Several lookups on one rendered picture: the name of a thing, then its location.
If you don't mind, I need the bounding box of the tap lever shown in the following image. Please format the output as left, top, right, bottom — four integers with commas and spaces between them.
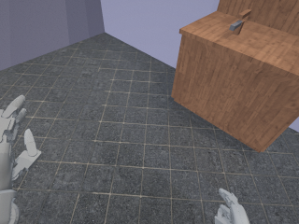
229, 21, 242, 31

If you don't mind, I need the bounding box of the robot right hand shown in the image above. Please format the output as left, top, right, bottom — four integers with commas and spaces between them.
214, 188, 250, 224

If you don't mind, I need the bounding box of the counter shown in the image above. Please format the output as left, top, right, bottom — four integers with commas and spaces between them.
171, 0, 299, 153

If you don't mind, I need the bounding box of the robot left hand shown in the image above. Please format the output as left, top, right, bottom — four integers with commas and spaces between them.
0, 95, 42, 191

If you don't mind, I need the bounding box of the robot left forearm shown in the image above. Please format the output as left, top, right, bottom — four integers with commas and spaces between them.
0, 189, 21, 224

